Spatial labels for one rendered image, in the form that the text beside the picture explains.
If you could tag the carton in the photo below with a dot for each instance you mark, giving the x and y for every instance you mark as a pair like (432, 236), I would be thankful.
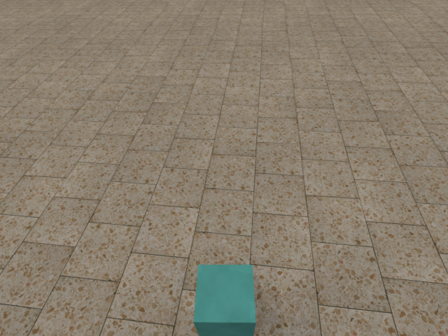
(225, 301)

